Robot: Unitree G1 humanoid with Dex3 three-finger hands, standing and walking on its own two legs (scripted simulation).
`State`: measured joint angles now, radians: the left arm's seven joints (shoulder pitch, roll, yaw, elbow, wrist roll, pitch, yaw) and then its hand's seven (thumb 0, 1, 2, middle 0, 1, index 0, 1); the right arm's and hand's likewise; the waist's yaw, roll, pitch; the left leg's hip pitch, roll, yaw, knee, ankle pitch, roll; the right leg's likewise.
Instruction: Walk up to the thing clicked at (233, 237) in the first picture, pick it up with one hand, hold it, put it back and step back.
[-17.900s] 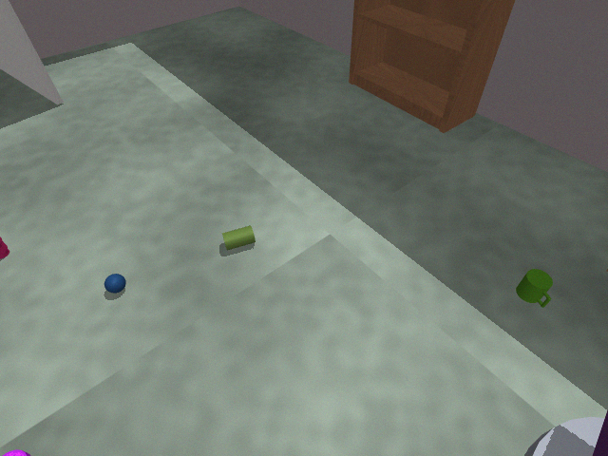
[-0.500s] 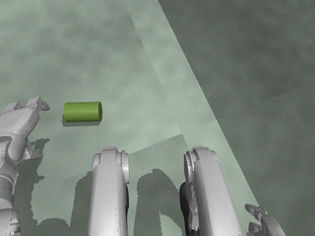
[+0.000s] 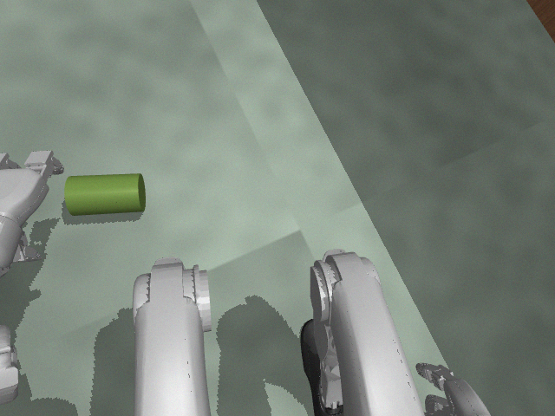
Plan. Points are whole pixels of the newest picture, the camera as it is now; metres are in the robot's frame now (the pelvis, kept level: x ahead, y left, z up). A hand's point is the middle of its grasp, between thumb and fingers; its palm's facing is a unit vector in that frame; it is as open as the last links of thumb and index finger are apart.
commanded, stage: rise first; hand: left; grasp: from above
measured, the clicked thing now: (108, 194) +0.48 +0.31 -0.31
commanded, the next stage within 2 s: none
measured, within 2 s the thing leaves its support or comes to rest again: neither
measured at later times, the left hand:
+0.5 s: hand (44, 211) +0.40 +0.36 -0.18, palm faces -0.46 -0.08 -0.89, open 13.8 cm
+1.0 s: hand (52, 204) +0.42 +0.35 -0.19, palm faces -0.45 -0.09 -0.89, open 14.1 cm
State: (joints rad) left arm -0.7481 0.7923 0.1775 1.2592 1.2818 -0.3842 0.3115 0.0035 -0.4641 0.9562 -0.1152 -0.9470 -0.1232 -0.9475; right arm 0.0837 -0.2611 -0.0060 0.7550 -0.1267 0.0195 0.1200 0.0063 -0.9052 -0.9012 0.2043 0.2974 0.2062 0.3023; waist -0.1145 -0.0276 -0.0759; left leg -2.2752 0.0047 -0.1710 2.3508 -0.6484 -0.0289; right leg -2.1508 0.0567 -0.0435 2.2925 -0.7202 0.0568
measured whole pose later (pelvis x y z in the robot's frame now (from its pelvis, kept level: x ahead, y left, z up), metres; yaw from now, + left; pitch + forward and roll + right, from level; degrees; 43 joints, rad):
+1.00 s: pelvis +0.01 +0.00 -0.02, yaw -1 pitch +32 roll -9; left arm -0.85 0.84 0.18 1.41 1.31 -0.35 0.40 0.00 -0.53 1.00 -0.09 -1.02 -0.10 -1.02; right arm 0.07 -0.25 0.05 0.77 -0.16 0.00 0.13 0.00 -0.91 -0.90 0.20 0.30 0.21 0.30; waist -0.17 -0.04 -0.05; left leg -2.34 0.00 -0.20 2.44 -0.67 -0.04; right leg -2.22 0.07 -0.06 2.37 -0.73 0.06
